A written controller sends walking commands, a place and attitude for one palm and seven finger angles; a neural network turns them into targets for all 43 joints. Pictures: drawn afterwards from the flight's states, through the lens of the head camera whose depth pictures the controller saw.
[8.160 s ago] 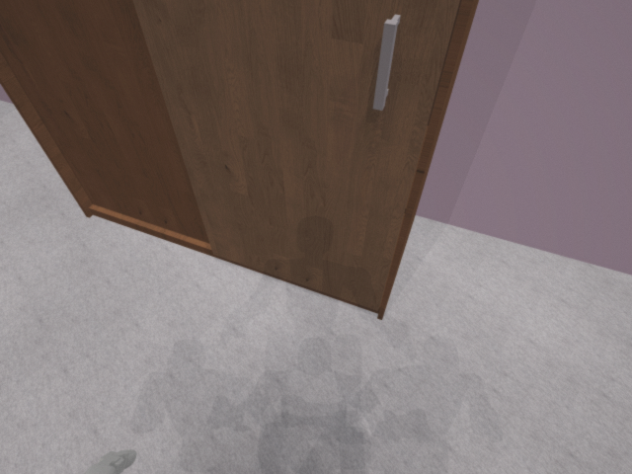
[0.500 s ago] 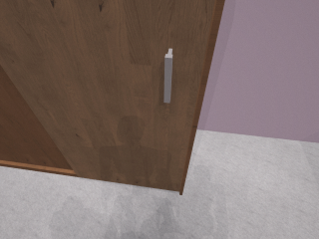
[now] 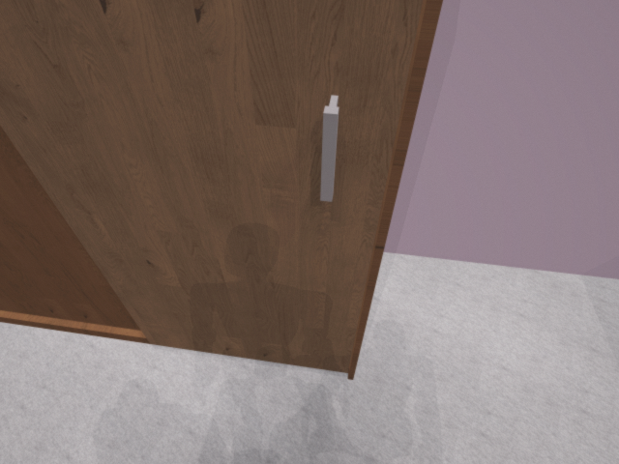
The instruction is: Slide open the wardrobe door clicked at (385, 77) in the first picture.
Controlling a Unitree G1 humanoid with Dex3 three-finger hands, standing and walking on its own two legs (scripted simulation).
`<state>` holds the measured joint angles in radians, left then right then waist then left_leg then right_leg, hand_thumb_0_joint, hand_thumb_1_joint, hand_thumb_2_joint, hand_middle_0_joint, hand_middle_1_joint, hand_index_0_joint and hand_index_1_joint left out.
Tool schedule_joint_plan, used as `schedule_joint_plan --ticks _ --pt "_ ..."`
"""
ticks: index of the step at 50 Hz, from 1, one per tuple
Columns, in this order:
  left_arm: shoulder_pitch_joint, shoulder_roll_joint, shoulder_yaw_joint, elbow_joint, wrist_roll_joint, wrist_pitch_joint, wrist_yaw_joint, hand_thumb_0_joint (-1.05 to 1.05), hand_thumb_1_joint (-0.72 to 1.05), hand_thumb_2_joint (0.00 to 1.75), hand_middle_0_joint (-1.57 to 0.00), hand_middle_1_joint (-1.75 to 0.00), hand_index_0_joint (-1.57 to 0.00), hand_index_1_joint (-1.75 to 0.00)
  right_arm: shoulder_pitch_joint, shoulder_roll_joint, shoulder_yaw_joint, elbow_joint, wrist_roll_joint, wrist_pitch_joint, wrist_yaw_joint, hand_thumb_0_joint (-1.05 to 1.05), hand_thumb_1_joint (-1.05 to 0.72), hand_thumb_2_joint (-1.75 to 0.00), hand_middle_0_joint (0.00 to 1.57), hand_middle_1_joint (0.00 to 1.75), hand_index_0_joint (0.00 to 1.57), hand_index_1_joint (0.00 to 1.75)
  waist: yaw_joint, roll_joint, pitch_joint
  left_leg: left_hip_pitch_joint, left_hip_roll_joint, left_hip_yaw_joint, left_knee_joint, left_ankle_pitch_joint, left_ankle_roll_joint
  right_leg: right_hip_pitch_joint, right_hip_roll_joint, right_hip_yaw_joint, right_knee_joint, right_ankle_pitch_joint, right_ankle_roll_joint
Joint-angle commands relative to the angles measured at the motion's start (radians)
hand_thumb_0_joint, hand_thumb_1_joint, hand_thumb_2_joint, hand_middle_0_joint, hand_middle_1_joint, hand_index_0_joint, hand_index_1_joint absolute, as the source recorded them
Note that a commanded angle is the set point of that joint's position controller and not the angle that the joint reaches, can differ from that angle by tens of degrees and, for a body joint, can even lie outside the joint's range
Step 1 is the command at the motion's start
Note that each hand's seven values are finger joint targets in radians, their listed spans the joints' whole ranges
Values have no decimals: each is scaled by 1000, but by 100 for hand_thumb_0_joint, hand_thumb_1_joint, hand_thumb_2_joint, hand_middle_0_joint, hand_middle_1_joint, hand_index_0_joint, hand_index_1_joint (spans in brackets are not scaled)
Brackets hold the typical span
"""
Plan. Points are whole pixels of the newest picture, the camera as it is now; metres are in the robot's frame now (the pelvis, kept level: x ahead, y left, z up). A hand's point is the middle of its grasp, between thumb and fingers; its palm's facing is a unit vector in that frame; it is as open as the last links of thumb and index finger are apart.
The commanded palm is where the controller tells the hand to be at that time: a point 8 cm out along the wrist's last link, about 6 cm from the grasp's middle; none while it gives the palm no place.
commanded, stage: look again from close up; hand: right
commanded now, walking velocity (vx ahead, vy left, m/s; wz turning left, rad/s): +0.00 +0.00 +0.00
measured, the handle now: (330, 150) +0.51 +0.00 +0.15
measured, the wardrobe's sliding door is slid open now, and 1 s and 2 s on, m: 0.00 0.00 0.00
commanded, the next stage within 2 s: shuffle to correct the standing spot in 1.34 s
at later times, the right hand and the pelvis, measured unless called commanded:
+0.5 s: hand out of the picture +0.02 -0.18 -0.17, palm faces +0.01 +0.98 -0.22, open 7.4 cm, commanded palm none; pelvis +0.00 +0.01 +0.00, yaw +0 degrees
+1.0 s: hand out of the picture +0.03 -0.19 -0.17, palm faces +0.00 +0.97 -0.25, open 7.4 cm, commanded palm none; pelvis +0.01 +0.01 +0.00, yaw -1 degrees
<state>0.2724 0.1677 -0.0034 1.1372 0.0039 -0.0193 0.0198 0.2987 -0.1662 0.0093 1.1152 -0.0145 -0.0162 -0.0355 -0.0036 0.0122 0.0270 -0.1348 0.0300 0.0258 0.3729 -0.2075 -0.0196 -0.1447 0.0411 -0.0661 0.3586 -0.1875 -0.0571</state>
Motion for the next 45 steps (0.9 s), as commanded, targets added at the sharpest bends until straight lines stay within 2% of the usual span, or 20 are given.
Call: schedule_joint_plan --ticks 1,13,26,32,36,37,45 --pt "40 136 25 -26 2 -11 6 0 90 90 -20 -30 -20 -30 57 -113 -19 -30 -4 -9 -8 0 -90 -90 20 30 20 30 6 -9 49 -40 83 -76 -60 55 31 -35 -155 144 -103 13 29" --pt "11 159 24 -31 2 -15 6 0 90 90 -20 -30 -20 -30 34 -144 -22 -34 -3 -15 -5 0 -90 -90 20 30 20 30 5 -5 21 -20 91 -83 -72 96 35 -8 -157 137 -83 97 27" --pt "-21 192 22 -38 3 -14 3 0 90 90 -20 -30 -20 -30 -6 -180 -26 -40 -3 -14 0 0 -90 -90 20 30 20 30 4 -10 31 -15 91 -86 -87 76 36 -14 -158 142 -98 74 31" --pt "-32 203 23 -41 3 -16 3 0 90 90 -20 -30 -20 -30 -17 -195 -28 -45 -3 -17 1 0 -90 -90 20 30 20 30 1 -5 7 6 95 -83 -88 106 37 -1 -161 145 -88 119 29" --pt "-47 215 23 -42 4 -15 2 0 90 90 -20 -30 -20 -30 -30 -204 -28 -44 -2 -15 3 0 -90 -90 20 30 20 30 3 -22 27 -8 96 -86 -95 78 36 -5 -160 147 -104 86 31" --pt "-44 213 22 -44 3 -15 1 0 90 90 -20 -30 -20 -30 -22 -205 -27 -44 -3 -16 3 0 -90 -90 20 30 20 30 1 -5 10 1 97 -84 -95 98 37 4 -161 146 -95 108 29" --pt "-65 237 23 -47 4 -16 1 0 90 90 -20 -30 -20 -30 -45 -228 -29 -47 -2 -19 6 0 -90 -90 20 30 20 30 4 -9 3 6 99 -89 -101 112 38 12 -163 145 -96 123 31"
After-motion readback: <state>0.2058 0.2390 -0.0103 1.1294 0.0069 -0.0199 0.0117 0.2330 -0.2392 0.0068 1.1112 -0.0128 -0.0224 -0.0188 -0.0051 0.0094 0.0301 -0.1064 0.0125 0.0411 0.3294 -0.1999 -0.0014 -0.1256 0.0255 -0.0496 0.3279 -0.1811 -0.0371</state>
